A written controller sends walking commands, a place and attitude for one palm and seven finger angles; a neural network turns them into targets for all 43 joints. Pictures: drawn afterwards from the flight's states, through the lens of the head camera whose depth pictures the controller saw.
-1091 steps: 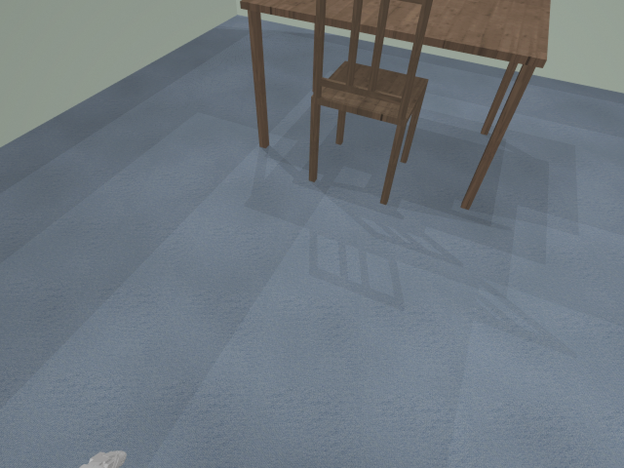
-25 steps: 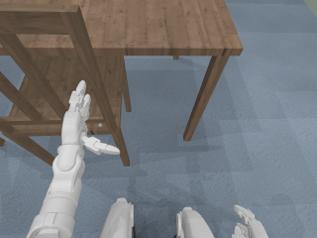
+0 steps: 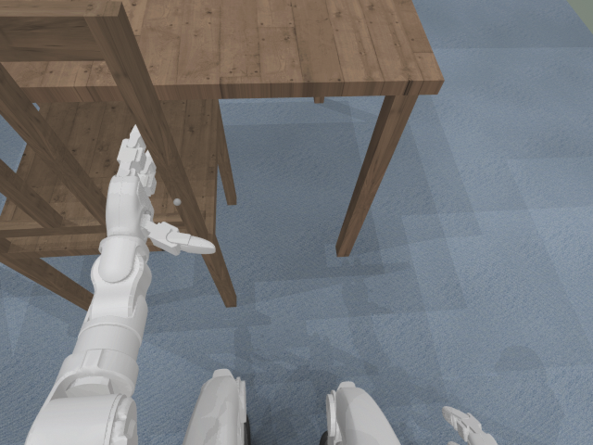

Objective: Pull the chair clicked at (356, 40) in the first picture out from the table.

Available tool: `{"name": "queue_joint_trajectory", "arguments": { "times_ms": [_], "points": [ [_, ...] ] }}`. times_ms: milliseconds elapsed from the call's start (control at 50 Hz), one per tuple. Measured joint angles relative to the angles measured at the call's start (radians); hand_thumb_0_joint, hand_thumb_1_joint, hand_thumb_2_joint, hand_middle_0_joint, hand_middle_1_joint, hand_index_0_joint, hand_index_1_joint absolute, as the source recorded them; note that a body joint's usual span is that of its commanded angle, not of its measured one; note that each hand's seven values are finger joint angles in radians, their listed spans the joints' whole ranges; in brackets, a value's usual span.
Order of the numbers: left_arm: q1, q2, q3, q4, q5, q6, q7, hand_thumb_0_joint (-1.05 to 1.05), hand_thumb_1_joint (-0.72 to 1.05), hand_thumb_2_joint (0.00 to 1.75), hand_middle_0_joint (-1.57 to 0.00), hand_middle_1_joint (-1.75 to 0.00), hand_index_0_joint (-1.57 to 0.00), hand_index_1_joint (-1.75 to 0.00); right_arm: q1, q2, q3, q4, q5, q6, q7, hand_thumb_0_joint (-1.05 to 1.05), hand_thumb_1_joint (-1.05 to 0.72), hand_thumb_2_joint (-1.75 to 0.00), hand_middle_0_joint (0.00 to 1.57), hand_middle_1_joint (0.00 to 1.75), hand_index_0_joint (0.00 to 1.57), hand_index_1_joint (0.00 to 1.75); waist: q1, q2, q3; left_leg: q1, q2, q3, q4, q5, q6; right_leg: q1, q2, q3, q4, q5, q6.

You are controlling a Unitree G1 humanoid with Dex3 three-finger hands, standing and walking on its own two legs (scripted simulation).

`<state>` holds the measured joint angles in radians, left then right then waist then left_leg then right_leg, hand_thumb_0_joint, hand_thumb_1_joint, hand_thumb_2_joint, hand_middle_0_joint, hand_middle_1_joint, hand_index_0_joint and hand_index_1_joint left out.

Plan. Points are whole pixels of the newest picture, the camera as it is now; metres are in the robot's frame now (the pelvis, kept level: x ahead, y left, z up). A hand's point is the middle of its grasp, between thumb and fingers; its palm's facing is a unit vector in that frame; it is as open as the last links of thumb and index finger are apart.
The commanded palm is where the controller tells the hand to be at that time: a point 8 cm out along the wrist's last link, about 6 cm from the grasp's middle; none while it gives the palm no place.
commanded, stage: push the fingers through the gap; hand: left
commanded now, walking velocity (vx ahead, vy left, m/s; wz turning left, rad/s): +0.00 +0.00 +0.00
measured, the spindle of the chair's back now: out of the picture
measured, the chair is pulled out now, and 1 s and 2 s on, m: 0.00 0.00 0.02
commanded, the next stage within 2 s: hook a spindle and tug to test in 0.58 s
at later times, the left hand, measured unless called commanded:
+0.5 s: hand (179, 195) +0.44 +0.16 +0.03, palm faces +0.07 -1.00 -0.03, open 16.9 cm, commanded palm +0.42 +0.20 +0.03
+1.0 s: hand (181, 193) +0.45 +0.15 +0.03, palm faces +0.06 -1.00 -0.04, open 15.8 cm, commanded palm +0.42 +0.19 +0.03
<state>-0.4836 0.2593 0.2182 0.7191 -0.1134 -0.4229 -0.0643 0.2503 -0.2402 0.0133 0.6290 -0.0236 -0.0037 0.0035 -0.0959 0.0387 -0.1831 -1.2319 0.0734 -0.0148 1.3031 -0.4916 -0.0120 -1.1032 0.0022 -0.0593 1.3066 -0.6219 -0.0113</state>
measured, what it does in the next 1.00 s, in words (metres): stands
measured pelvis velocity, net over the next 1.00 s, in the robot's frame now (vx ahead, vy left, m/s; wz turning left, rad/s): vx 0.00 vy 0.00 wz -0.01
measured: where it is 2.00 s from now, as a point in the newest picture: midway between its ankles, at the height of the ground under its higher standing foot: outside the picture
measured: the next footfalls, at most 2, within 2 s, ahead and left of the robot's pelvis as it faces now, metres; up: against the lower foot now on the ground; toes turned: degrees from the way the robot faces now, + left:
none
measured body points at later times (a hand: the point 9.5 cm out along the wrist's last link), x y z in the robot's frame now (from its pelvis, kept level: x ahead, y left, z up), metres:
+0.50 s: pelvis +0.00 +0.01 +0.00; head +0.13 +0.02 +0.43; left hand +0.43 +0.21 +0.03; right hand +0.07 -0.25 -0.12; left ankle +0.06 +0.13 -0.61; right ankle +0.00 -0.12 -0.61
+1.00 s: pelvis +0.00 +0.00 +0.00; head +0.13 +0.02 +0.43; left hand +0.44 +0.21 +0.03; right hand +0.08 -0.25 -0.12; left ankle +0.06 +0.13 -0.61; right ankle +0.00 -0.12 -0.61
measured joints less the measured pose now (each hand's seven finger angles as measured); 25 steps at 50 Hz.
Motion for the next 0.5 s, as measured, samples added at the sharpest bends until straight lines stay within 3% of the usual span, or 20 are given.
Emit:
{"name": "queue_joint_trajectory", "arguments": {
  "times_ms": [280, 400, 500],
  "points": [
    [-0.085, 0.015, 0.043, 0.072, 0.021, -0.032, 0.010, -0.01, -0.50, 0.30, -0.06, -0.08, -0.06, -0.08, 0.017, 0.001, -0.005, 0.010, -0.011, 0.010, 0.010, 0.00, -0.91, -0.90, 0.20, 0.30, 0.20, 0.30, -0.020, 0.001, -0.001, -0.024, 0.004, 0.006, 0.007, -0.001, 0.004, -0.027, 0.004, 0.008, 0.003, 0.005, 0.005],
    [-0.065, 0.008, 0.049, 0.099, 0.015, -0.007, 0.009, -0.01, -0.50, 0.30, -0.06, -0.08, -0.07, -0.08, 0.030, 0.003, -0.001, -0.004, -0.005, 0.027, 0.016, 0.00, -0.91, -0.90, 0.20, 0.30, 0.20, 0.30, -0.022, 0.002, 0.001, -0.010, 0.004, 0.013, -0.009, 0.003, 0.008, -0.015, 0.004, 0.014, -0.013, 0.012, 0.008],
    [-0.043, -0.010, 0.039, 0.063, 0.021, -0.044, 0.031, -0.01, -0.50, 0.30, -0.06, -0.08, -0.06, -0.08, 0.030, 0.006, -0.004, -0.001, -0.009, 0.021, 0.014, 0.00, -0.91, -0.90, 0.21, 0.30, 0.20, 0.30, -0.018, -0.001, 0.009, -0.007, 0.003, 0.012, -0.011, 0.004, 0.009, -0.010, 0.003, 0.013, -0.017, 0.013, 0.009]
  ]
}}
